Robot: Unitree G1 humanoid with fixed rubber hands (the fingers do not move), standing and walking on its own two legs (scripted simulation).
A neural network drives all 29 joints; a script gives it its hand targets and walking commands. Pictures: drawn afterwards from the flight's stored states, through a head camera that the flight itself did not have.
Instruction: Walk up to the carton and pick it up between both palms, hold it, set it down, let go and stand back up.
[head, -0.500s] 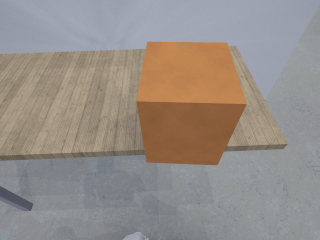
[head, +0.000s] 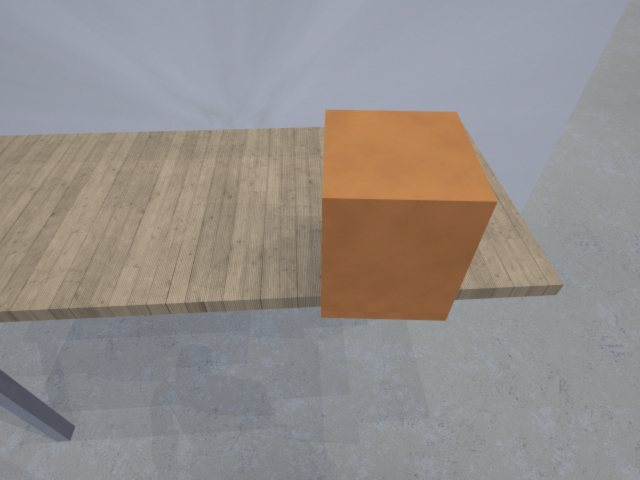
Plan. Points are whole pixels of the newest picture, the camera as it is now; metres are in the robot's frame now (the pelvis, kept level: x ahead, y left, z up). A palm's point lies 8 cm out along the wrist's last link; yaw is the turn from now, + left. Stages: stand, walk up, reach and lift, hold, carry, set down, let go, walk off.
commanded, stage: walk up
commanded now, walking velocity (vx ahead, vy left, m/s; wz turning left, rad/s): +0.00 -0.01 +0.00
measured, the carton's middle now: (386, 217) +0.49 -0.09 +0.07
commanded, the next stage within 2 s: stand in 1.80 s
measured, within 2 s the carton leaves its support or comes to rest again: neither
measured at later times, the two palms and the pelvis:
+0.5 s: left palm out of the picture -0.06 +0.17 -0.15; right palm out of the picture -0.03 -0.23 -0.15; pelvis -0.02 -0.02 +0.00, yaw +2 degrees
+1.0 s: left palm out of the picture +0.03 +0.17 -0.15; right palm out of the picture -0.02 -0.24 -0.16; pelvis +0.04 -0.05 -0.01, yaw +0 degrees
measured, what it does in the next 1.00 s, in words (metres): shifts its weight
